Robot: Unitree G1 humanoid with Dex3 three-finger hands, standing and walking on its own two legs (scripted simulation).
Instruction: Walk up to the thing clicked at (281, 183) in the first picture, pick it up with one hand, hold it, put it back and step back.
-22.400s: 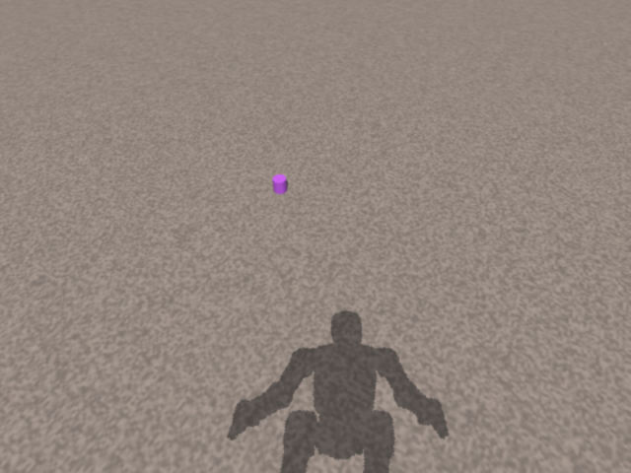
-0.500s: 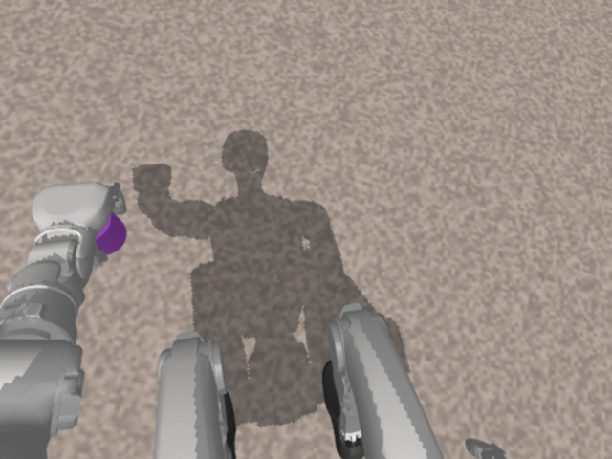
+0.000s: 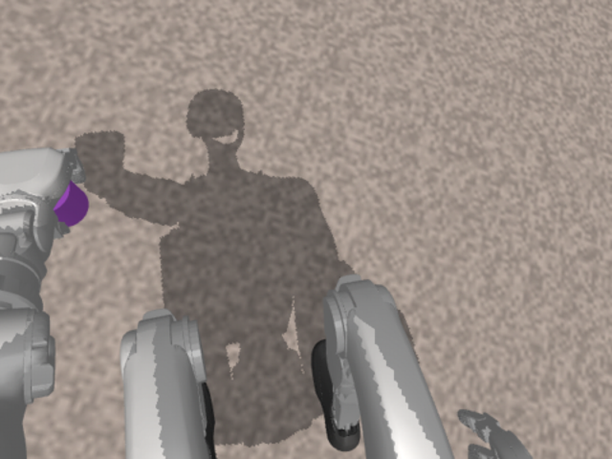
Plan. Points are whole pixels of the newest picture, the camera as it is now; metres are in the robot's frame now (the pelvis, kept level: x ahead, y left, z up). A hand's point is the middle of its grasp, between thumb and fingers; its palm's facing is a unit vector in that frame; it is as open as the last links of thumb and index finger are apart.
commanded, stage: crouch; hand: left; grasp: from above
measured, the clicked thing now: (53, 198) +0.49 +0.28 -0.18
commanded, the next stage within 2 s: lower in 0.48 s
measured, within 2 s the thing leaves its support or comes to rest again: rests again in 1.96 s
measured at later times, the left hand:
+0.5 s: hand (60, 208) +0.48 +0.28 -0.21, palm faces -0.46 -0.03 -0.89, open 9.0 cm
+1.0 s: hand (75, 218) +0.48 +0.28 -0.27, palm faces -0.47 -0.05 -0.88, open 9.0 cm
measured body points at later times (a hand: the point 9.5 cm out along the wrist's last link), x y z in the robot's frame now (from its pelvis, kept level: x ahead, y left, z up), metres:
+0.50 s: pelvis -0.01 +0.00 -0.05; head +0.24 +0.06 +0.32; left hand +0.50 +0.28 -0.16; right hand +0.02 -0.27 -0.15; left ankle +0.07 +0.13 -0.36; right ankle +0.09 -0.14 -0.36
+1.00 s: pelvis +0.00 +0.00 -0.07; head +0.26 +0.07 +0.28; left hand +0.50 +0.28 -0.22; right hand +0.02 -0.28 -0.16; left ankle +0.07 +0.13 -0.36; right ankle +0.09 -0.14 -0.36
